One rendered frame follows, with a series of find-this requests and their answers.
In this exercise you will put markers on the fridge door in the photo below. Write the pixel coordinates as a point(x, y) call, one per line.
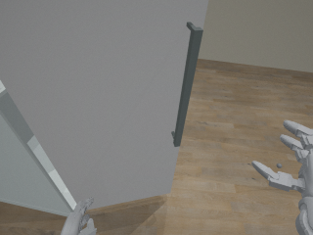
point(99, 84)

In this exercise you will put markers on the right robot hand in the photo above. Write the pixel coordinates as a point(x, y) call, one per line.
point(303, 150)

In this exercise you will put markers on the left robot hand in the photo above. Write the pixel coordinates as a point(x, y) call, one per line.
point(76, 220)

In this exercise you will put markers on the handle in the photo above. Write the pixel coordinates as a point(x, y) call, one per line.
point(188, 79)

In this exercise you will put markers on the right robot forearm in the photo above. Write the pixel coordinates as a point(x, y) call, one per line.
point(304, 221)

